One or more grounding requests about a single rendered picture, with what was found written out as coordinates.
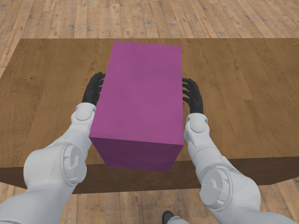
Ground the left robot forearm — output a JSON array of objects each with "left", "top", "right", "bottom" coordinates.
[{"left": 23, "top": 103, "right": 96, "bottom": 184}]

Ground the right robot forearm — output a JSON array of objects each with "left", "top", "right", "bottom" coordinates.
[{"left": 184, "top": 113, "right": 243, "bottom": 184}]

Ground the left robot hand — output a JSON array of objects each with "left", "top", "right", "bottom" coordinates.
[{"left": 82, "top": 72, "right": 105, "bottom": 106}]

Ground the right robot hand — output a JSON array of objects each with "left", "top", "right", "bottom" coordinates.
[{"left": 182, "top": 78, "right": 204, "bottom": 114}]

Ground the left robot upper arm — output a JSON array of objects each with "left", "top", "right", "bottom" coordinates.
[{"left": 0, "top": 144, "right": 87, "bottom": 224}]

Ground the robot right foot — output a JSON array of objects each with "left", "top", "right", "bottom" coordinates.
[{"left": 162, "top": 211, "right": 174, "bottom": 224}]

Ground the pedestal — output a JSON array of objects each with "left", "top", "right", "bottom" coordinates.
[{"left": 0, "top": 38, "right": 299, "bottom": 194}]

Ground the carton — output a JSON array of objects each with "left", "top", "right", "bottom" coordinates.
[{"left": 89, "top": 41, "right": 184, "bottom": 172}]

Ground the right robot upper arm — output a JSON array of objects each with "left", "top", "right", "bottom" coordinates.
[{"left": 199, "top": 168, "right": 298, "bottom": 224}]

